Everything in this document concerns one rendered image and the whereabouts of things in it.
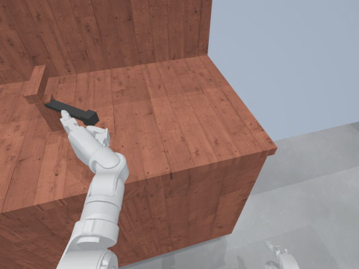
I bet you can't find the left robot hand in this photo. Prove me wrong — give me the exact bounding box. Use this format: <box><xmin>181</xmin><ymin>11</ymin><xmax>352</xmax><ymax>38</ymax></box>
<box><xmin>60</xmin><ymin>110</ymin><xmax>110</xmax><ymax>166</ymax></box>

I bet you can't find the counter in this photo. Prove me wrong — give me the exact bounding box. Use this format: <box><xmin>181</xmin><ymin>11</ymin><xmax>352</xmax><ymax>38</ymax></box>
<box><xmin>0</xmin><ymin>0</ymin><xmax>277</xmax><ymax>269</ymax></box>

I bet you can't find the right robot hand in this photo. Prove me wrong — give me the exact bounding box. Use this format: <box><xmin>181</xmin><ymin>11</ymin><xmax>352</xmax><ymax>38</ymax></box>
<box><xmin>264</xmin><ymin>240</ymin><xmax>300</xmax><ymax>269</ymax></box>

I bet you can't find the robot left upper arm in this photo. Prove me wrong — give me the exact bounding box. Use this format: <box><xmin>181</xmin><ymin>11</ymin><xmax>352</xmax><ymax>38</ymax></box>
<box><xmin>57</xmin><ymin>249</ymin><xmax>118</xmax><ymax>269</ymax></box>

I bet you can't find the left robot forearm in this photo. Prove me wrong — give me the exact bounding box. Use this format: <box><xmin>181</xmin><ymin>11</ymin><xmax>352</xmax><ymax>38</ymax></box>
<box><xmin>56</xmin><ymin>147</ymin><xmax>129</xmax><ymax>269</ymax></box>

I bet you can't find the tap lever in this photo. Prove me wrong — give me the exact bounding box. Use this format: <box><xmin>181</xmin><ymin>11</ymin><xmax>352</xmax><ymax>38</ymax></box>
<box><xmin>44</xmin><ymin>99</ymin><xmax>99</xmax><ymax>126</ymax></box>

